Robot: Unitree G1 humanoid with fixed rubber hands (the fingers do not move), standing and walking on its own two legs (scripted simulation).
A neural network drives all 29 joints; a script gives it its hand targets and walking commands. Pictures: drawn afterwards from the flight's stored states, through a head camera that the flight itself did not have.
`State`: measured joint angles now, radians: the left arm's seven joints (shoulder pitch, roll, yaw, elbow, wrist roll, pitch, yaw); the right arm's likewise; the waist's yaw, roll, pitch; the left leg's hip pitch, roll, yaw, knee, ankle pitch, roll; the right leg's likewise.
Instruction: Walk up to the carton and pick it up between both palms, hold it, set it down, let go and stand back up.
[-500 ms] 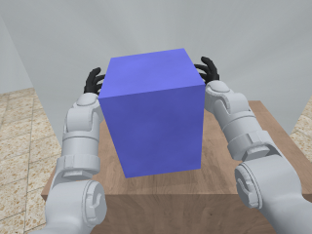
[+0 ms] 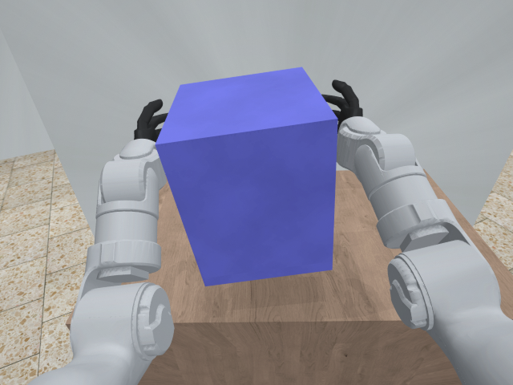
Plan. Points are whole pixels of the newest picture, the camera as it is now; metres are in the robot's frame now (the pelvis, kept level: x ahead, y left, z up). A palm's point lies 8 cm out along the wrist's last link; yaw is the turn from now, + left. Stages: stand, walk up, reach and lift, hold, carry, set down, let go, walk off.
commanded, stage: reach and lift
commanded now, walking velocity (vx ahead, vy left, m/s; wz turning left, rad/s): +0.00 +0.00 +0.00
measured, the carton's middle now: (254, 175) +0.40 -0.01 +0.21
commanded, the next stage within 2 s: hold in 0.16 s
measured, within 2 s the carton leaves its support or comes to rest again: neither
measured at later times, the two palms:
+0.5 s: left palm (145, 139) +0.39 +0.14 +0.29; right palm (353, 118) +0.38 -0.15 +0.30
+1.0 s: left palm (139, 130) +0.37 +0.14 +0.31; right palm (358, 110) +0.37 -0.15 +0.32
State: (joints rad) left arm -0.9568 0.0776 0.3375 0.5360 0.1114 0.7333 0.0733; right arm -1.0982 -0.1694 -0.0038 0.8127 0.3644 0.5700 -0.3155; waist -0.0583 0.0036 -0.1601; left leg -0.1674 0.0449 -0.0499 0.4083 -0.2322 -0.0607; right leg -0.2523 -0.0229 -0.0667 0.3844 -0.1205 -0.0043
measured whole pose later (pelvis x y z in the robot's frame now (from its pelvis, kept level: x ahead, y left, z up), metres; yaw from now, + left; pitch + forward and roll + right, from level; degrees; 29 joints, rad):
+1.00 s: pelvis -0.01 +0.00 +0.00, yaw +0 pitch -1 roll +0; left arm -1.04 0.08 0.39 0.54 0.16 0.83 0.04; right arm -1.16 -0.19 -0.01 0.81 0.37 0.66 -0.32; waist -0.06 0.00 -0.20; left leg -0.17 0.04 -0.05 0.41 -0.22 -0.06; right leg -0.25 -0.02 -0.07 0.38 -0.11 0.00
